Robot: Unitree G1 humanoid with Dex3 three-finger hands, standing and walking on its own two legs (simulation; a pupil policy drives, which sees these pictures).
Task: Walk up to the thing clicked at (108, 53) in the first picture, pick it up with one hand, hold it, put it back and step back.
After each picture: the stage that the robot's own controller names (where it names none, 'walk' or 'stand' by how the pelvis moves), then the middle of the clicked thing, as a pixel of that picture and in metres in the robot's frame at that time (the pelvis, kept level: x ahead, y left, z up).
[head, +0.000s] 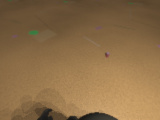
stand; (107, 54) +1.42 -0.35 -0.72
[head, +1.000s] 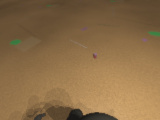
walk; (95, 55) +1.33 +0.02 -0.70
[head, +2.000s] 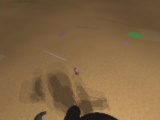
walk; (77, 71) +0.81 +0.26 -0.70
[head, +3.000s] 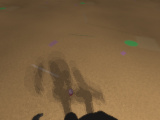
walk; (70, 92) +0.48 +0.23 -0.71
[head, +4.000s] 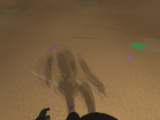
stand; (70, 104) +0.29 +0.24 -0.71
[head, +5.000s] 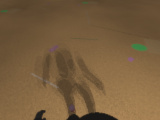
stand; (72, 108) +0.25 +0.20 -0.71
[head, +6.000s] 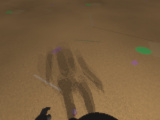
stand; (74, 112) +0.23 +0.17 -0.72
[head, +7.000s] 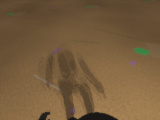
stand; (72, 110) +0.25 +0.20 -0.73
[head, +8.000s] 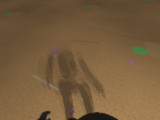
stand; (71, 111) +0.25 +0.21 -0.73
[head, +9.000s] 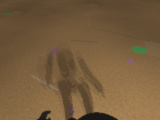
stand; (71, 111) +0.24 +0.21 -0.73
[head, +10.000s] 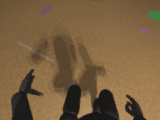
go down; (70, 85) +0.30 +0.19 -0.49
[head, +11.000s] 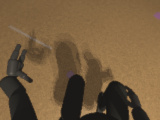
go down; (70, 75) +0.34 +0.19 -0.33
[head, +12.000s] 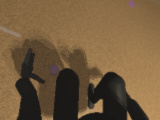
close in; (54, 70) +0.33 +0.21 -0.23
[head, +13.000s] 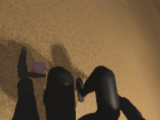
close; (37, 69) +0.34 +0.22 -0.22
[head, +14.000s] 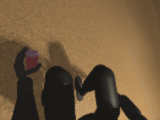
close; (32, 60) +0.39 +0.24 -0.22
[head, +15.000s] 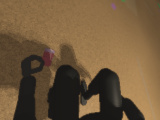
lift; (47, 57) +0.41 +0.22 -0.23
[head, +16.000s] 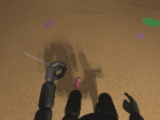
lift; (77, 83) +0.40 +0.13 -0.55
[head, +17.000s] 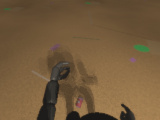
go down; (79, 102) +0.35 +0.10 -0.70
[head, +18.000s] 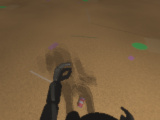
stand; (81, 102) +0.34 +0.07 -0.71
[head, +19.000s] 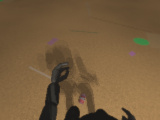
stand; (82, 99) +0.35 +0.05 -0.68
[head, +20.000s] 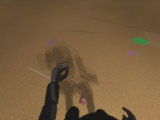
stand; (83, 99) +0.34 +0.04 -0.69
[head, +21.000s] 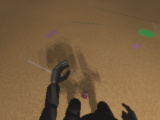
stand; (85, 94) +0.35 +0.02 -0.63
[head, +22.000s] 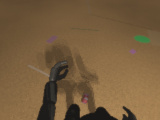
stand; (85, 98) +0.34 +0.01 -0.67
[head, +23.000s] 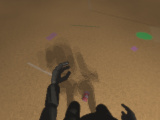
stand; (85, 96) +0.34 +0.01 -0.65
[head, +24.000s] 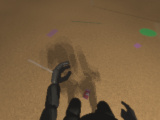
stand; (86, 94) +0.35 +0.01 -0.63
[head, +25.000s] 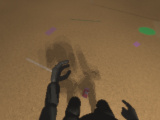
stand; (85, 92) +0.35 +0.01 -0.62
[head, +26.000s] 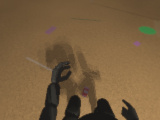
close; (85, 91) +0.36 +0.02 -0.61
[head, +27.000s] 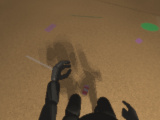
close; (85, 90) +0.36 +0.03 -0.60
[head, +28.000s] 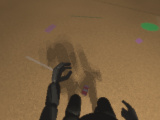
close; (85, 90) +0.35 +0.03 -0.60
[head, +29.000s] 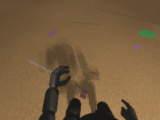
close; (84, 93) +0.35 +0.03 -0.63
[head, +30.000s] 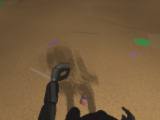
stand; (83, 100) +0.34 +0.04 -0.69
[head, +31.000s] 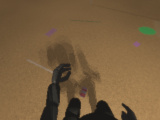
close; (83, 92) +0.35 +0.05 -0.63
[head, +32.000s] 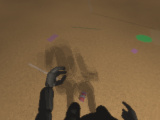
stand; (82, 96) +0.35 +0.05 -0.66
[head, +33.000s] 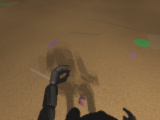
close; (82, 100) +0.34 +0.06 -0.68
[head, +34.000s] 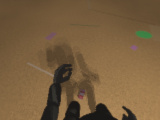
close; (81, 94) +0.35 +0.07 -0.65
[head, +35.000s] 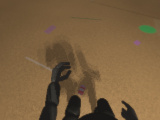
close; (81, 90) +0.36 +0.07 -0.61
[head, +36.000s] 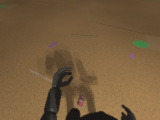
close; (81, 101) +0.35 +0.08 -0.68
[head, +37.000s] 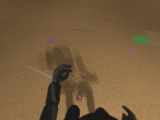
close; (80, 96) +0.36 +0.09 -0.68
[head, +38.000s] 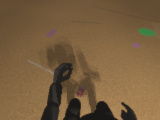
close; (80, 91) +0.36 +0.09 -0.63
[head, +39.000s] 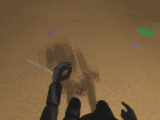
close; (80, 91) +0.37 +0.09 -0.62
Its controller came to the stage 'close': yes
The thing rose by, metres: 0.01
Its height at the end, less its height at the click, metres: -0.02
